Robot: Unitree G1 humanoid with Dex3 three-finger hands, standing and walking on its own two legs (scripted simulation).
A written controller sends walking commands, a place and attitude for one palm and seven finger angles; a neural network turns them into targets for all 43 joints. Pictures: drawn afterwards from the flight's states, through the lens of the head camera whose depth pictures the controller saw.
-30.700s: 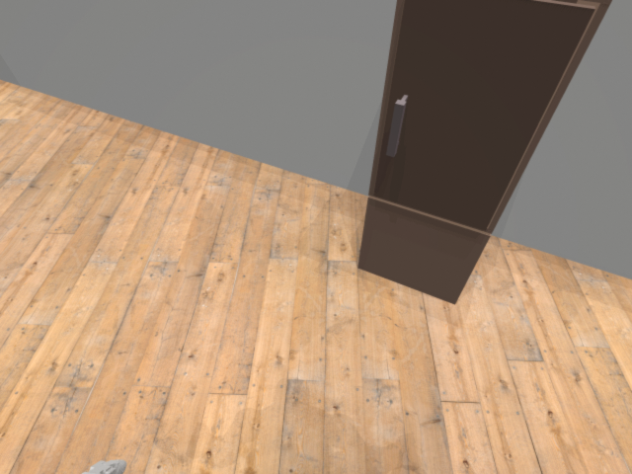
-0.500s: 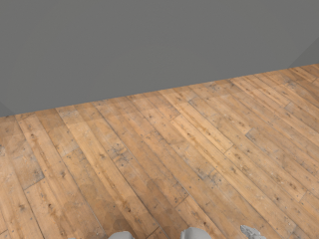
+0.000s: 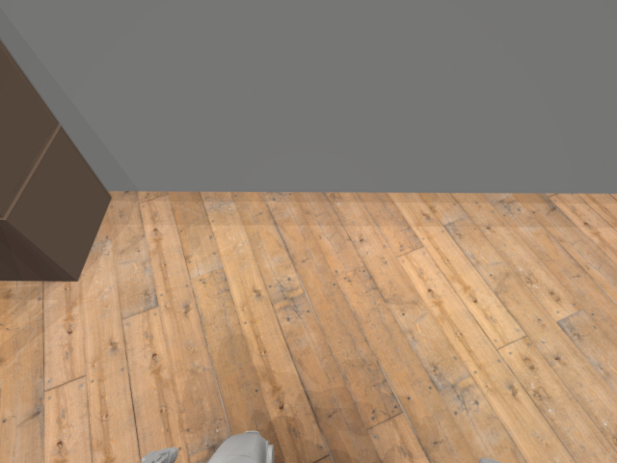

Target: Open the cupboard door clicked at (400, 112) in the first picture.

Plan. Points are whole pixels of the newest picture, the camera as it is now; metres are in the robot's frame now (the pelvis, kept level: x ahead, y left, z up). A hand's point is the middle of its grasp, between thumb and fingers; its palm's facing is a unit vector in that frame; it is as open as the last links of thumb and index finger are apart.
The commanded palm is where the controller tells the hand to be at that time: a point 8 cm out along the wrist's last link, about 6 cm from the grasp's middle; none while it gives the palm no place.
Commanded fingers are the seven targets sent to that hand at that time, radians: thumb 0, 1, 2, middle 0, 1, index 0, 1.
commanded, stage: turn to face it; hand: left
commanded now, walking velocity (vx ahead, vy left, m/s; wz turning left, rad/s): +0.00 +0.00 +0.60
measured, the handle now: out of the picture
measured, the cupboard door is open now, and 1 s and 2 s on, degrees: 51 51 51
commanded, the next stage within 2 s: take the last steps up to it in 1.40 s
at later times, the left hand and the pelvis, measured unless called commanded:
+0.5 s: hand out of the picture +0.10 +0.21 -0.15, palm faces +0.27 -0.92 -0.29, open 7.4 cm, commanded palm none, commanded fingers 0.00 0.90 0.90 -0.20 -0.30 -0.20 -0.30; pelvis +0.03 -0.03 -0.01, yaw +17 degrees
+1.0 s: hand out of the picture -0.04 +0.19 -0.19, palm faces +0.59 -0.77 -0.25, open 7.4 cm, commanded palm none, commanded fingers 0.00 0.90 0.90 -0.20 -0.30 -0.20 -0.30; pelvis +0.04 -0.02 -0.01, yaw +35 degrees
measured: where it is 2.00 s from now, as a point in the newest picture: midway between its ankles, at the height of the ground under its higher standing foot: outside the picture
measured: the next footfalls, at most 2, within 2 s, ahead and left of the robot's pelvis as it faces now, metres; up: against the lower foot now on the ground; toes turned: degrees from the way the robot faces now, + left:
left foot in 0.10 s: +0.04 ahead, +0.12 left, +0.00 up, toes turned +9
right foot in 0.50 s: +0.10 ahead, -0.15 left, +0.00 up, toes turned +15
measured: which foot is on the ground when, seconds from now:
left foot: up 0.00-0.08, down 0.10-0.50, up 0.52-0.86, down 0.88-1.00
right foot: down 0.00-0.10, up 0.12-0.48, down 0.50-0.88, up 0.90-1.00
